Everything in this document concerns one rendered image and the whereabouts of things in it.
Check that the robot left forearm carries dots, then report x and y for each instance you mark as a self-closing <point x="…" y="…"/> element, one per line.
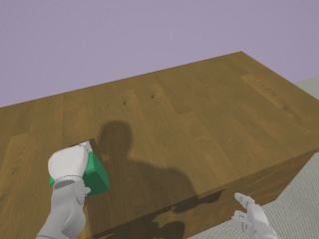
<point x="66" y="219"/>

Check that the sponge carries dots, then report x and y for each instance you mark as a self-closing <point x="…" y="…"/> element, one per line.
<point x="95" y="176"/>

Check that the right robot hand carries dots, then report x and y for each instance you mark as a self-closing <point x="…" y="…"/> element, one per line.
<point x="255" y="215"/>

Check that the robot right forearm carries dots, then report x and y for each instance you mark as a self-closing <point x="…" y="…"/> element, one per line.
<point x="263" y="231"/>

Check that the table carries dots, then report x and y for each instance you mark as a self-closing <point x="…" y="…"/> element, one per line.
<point x="176" y="143"/>

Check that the left robot hand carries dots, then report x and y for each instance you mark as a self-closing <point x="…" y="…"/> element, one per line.
<point x="70" y="161"/>

